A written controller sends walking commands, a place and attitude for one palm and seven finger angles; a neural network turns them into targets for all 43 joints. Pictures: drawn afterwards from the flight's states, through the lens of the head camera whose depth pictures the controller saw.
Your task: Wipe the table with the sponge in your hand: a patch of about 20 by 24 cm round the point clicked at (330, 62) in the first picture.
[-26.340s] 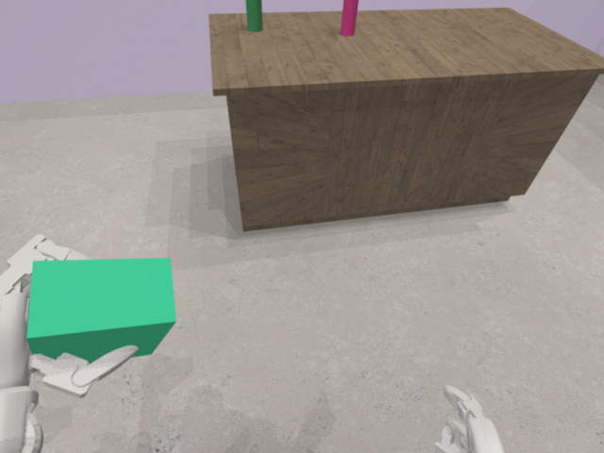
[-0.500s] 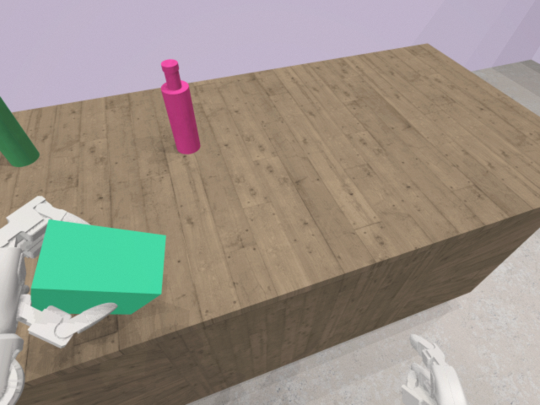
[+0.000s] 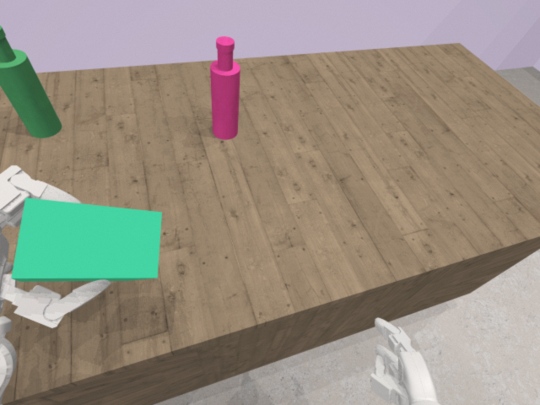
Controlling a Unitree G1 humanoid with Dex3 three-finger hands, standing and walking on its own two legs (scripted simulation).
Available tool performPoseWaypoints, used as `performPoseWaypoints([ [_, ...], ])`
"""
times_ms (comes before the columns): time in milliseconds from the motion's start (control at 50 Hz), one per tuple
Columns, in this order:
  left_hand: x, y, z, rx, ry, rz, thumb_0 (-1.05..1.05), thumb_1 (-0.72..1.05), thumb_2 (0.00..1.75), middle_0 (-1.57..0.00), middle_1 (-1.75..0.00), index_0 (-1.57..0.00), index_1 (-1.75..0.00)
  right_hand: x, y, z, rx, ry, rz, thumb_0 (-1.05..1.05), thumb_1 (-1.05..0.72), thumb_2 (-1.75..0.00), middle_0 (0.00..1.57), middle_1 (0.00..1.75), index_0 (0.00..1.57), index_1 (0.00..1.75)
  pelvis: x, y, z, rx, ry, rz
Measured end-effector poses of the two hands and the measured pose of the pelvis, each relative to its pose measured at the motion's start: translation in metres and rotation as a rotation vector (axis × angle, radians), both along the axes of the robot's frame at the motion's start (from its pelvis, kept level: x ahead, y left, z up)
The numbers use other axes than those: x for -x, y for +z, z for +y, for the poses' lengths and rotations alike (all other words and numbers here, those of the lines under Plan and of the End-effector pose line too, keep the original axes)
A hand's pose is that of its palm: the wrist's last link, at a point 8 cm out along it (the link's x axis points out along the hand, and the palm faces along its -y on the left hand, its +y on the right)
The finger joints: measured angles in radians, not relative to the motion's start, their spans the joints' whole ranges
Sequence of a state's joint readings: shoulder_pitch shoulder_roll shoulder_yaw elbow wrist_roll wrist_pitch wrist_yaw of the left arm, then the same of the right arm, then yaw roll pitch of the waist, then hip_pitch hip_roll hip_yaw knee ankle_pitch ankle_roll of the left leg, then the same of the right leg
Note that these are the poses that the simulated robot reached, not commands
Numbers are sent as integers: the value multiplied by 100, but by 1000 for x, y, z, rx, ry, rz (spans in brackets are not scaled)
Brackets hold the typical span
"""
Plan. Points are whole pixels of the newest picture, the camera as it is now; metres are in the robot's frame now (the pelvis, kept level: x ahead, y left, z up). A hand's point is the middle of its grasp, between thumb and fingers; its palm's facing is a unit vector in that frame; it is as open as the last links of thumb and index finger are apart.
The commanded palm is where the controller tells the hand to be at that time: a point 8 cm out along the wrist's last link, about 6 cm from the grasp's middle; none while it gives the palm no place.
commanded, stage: come to a stop and stand still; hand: left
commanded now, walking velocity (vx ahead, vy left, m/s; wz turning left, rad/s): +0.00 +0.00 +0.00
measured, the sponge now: (106, 249) +0.24 +0.22 +0.14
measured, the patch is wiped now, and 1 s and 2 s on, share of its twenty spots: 0.00 0.00 0.00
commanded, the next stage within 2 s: look again from close up in 0.24 s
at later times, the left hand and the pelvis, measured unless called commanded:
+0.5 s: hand (62, 270) +0.21 +0.25 +0.15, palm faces +0.34 -0.85 -0.40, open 10.6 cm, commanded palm +0.15 +0.28 +0.18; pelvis -0.01 +0.00 +0.00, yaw -1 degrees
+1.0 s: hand (87, 272) +0.20 +0.22 +0.16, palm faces +0.31 -0.83 -0.46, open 10.6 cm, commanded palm +0.15 +0.25 +0.18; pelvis -0.02 -0.02 +0.00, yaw -1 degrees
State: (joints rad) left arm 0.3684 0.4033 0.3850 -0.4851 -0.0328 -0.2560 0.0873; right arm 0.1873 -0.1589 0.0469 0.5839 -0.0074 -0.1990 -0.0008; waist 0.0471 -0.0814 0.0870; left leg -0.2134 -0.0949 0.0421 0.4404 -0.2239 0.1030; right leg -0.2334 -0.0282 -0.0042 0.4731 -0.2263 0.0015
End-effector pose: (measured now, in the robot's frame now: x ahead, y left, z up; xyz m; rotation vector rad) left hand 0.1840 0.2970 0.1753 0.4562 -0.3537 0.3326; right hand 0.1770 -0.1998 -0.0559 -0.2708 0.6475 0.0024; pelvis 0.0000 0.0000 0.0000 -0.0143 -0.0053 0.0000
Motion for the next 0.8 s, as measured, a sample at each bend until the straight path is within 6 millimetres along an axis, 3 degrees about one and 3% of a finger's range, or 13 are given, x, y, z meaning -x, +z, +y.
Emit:
performPoseWaypoints([
  [100, -6, -3, -1, 6, -33, 24, -1, -55, 103, -68, -130, -70, -129, -9, 1, 13, -24, 1, -15, 2, -90, -90, 21, 30, 20, 30, -3, -1, 10, -3, -19, 4],
  [200, -10, -8, -2, 2, -51, 81, -1, -55, 103, -68, -130, -70, -129, -6, 0, 14, -28, -28, -2, 1, -90, -90, 21, 30, 20, 30, -1, 0, 14, 9, -23, 0],
  [520, 18, -8, -12, 14, 1, 107, -1, -55, 103, -68, -130, -70, -129, 33, -7, -26, 18, -108, 60, 2, -90, -90, 21, 30, 20, 30, 14, 2, 0, 16, -14, -11],
  [800, 19, -9, -36, 27, -18, 114, -1, -55, 103, -68, -130, -70, -129, 31, -2, -44, 12, -105, 13, 2, -90, -90, 21, 30, 20, 30, 18, 4, -19, 17, -15, -3],
])
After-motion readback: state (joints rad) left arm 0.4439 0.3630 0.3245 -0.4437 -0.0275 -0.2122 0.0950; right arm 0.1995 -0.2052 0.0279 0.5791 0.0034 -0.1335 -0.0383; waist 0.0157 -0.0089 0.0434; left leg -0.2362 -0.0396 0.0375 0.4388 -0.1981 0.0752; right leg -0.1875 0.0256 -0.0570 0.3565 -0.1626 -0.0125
